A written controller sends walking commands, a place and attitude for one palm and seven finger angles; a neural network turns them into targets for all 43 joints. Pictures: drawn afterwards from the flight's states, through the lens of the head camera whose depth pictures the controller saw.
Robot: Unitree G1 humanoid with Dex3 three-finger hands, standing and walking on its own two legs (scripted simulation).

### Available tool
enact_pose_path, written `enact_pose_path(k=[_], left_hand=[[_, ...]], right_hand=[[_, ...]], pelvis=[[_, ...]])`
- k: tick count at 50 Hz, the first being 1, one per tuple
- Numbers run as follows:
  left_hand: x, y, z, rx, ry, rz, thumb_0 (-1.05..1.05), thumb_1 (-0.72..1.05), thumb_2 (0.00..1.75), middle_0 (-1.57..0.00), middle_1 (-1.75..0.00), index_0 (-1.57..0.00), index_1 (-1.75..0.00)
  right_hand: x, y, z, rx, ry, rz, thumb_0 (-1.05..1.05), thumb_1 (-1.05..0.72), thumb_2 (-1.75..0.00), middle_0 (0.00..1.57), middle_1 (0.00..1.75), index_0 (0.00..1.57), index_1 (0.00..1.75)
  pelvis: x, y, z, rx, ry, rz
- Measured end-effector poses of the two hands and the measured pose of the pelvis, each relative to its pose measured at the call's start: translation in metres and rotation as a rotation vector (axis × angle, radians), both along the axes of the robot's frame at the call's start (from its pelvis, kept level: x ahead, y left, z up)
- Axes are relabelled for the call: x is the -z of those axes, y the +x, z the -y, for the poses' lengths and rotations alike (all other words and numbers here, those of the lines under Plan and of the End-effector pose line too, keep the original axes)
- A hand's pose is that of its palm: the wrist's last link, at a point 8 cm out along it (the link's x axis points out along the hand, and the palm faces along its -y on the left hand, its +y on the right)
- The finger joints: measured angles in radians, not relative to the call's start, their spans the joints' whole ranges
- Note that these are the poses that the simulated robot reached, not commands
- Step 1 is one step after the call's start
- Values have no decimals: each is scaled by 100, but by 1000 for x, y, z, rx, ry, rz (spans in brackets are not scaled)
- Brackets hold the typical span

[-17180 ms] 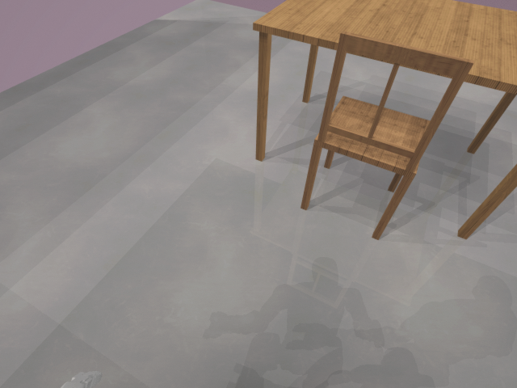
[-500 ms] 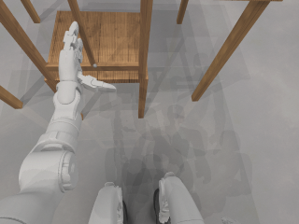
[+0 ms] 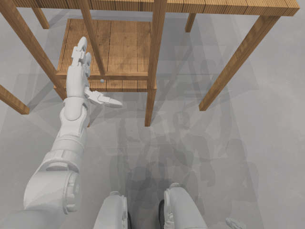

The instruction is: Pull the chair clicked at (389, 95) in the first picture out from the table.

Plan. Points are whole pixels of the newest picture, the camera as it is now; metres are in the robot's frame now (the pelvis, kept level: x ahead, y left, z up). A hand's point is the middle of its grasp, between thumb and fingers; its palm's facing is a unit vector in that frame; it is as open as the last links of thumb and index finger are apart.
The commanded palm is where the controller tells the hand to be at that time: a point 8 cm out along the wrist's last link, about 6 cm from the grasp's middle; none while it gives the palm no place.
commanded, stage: hook a spindle and tug to test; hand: left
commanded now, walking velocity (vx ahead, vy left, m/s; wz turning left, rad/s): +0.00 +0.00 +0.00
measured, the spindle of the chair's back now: (94, 43) +0.62 +0.13 +0.02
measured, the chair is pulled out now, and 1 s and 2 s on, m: -0.12 -0.12 -0.12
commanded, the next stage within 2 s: open the thumb and straighten the fingers in 1.40 s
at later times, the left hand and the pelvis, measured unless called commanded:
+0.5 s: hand (108, 80) +0.48 +0.09 +0.03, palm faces -0.03 -1.00 -0.04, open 10.9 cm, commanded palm +0.46 +0.14 +0.03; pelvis +0.00 +0.00 +0.00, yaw +0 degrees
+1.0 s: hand (106, 86) +0.47 +0.09 +0.03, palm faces -0.02 -1.00 -0.04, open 4.4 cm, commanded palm +0.44 +0.14 +0.03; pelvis -0.01 -0.01 +0.00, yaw +0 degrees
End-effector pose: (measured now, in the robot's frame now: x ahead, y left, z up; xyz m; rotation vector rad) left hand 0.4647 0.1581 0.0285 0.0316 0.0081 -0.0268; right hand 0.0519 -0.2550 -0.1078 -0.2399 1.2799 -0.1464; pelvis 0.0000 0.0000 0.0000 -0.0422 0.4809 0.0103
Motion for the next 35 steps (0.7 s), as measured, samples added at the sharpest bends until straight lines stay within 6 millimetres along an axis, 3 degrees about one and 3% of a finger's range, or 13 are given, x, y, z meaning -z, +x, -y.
enact_pose_path(k=[7, 17, 26, 35], left_hand=[[3, 1, 4, 2, -1, -1, -1, -50, 30, -14, -33, -14, -33], [2, 3, 10, 6, 5, -2, -1, -42, 33, -30, -83, -30, -82], [-1, 0, 15, -1, 10, 3, -1, -5, 49, -44, -126, -44, -126], [-1, -2, 19, -1, 14, 2, 0, 43, 69, -50, -142, -50, -141]], right_hand=[[2, 5, 0, -8, -3, 8, 1, -91, -90, 20, 30, 20, 30], [6, -4, -2, 8, 13, -14, 1, -91, -90, 20, 30, 20, 30], [6, -14, 0, 19, 18, -23, 1, -91, -90, 21, 30, 20, 30], [6, -16, 6, 14, 9, -14, 1, -91, -90, 21, 30, 20, 30]], pelvis=[[2, 0, 0, -4, 0, -1], [3, -2, 2, 0, 4, -4], [2, -3, 5, 4, 9, 1], [2, -7, 7, 2, 13, 5]])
